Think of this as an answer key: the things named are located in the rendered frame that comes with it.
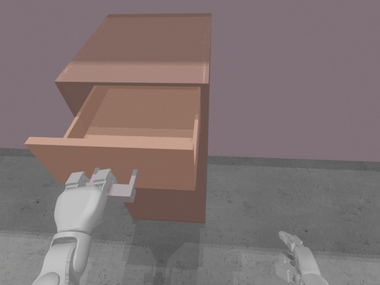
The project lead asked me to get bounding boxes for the handle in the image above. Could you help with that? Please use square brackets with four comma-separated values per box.
[84, 167, 139, 202]

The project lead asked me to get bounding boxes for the right robot forearm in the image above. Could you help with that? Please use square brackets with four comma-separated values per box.
[299, 273, 329, 285]

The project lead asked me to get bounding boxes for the drawer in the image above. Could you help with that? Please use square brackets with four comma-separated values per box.
[24, 85, 201, 191]

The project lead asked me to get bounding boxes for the cabinet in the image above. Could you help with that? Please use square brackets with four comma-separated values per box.
[54, 13, 211, 223]

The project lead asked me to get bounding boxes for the left robot forearm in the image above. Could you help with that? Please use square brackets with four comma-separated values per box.
[32, 230, 92, 285]

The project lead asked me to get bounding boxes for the right robot hand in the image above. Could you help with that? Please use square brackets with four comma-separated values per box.
[275, 231, 321, 285]

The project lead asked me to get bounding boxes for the left robot hand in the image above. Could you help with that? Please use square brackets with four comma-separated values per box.
[54, 169, 118, 234]

